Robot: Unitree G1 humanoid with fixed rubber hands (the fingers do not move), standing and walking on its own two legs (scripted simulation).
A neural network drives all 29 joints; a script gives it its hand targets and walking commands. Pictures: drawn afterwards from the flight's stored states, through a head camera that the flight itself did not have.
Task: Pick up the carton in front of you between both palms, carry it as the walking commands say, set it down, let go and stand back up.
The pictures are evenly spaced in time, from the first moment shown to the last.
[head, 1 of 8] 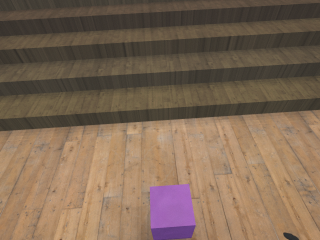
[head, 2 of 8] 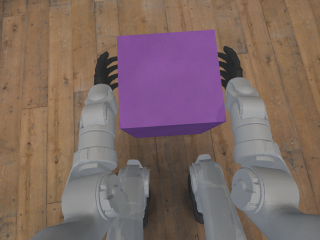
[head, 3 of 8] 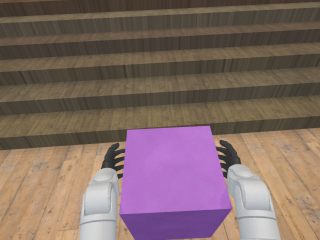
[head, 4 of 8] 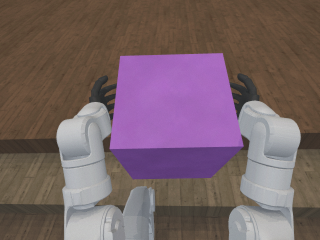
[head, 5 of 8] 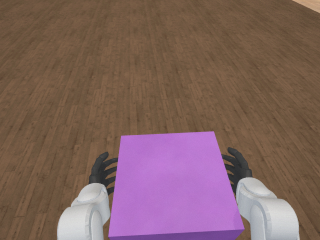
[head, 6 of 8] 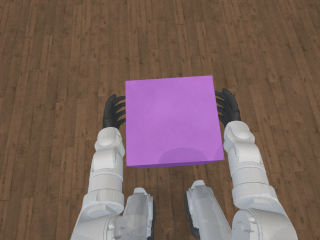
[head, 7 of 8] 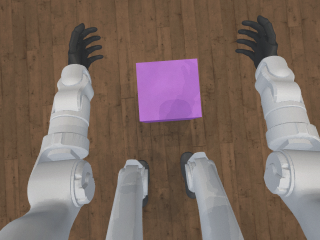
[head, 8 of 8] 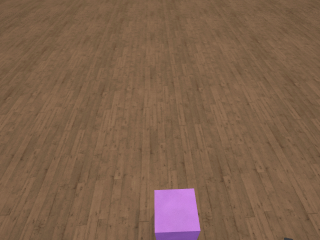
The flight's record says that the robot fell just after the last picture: no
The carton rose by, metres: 1.63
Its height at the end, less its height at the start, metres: +0.87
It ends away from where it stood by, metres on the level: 4.55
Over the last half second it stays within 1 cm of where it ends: yes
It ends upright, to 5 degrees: yes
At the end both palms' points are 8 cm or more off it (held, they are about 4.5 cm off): yes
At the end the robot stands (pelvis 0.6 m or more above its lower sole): yes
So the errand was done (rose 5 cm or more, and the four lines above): yes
